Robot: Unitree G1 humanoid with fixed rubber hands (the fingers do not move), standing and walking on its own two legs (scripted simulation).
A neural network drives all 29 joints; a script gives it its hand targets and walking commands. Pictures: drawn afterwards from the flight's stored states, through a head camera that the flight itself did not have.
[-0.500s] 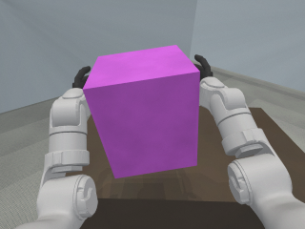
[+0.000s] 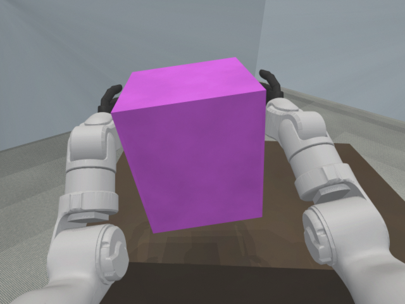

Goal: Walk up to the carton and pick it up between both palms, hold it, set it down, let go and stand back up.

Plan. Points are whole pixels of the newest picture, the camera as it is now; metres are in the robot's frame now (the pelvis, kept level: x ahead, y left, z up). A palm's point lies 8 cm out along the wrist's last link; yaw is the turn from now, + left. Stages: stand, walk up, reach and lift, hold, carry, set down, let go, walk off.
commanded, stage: hold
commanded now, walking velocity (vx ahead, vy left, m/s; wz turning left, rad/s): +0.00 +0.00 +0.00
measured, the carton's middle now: (195, 142) +0.37 +0.00 +0.24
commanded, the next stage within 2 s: set down in 0.58 s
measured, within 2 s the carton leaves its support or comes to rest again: neither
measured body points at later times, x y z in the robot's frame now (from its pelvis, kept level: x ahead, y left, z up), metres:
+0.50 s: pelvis +0.00 +0.00 +0.00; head -0.09 +0.02 +0.44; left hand +0.39 +0.16 +0.28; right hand +0.39 -0.15 +0.30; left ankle +0.02 +0.13 -0.75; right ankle +0.00 -0.12 -0.75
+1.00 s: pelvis +0.00 +0.00 +0.00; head -0.07 +0.04 +0.44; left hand +0.42 +0.17 +0.27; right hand +0.40 -0.13 +0.27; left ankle +0.02 +0.13 -0.75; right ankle +0.00 -0.12 -0.75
